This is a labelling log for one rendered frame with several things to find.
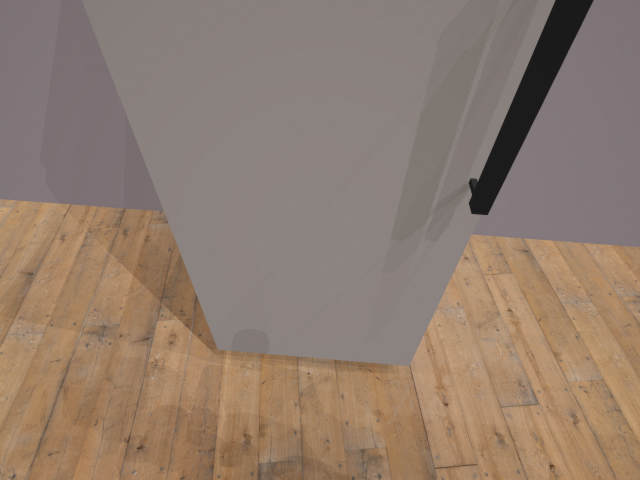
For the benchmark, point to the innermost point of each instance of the fridge door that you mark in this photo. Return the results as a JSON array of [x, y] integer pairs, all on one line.
[[313, 157]]

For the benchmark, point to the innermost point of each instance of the handle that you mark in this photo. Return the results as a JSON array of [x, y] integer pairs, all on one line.
[[559, 32]]

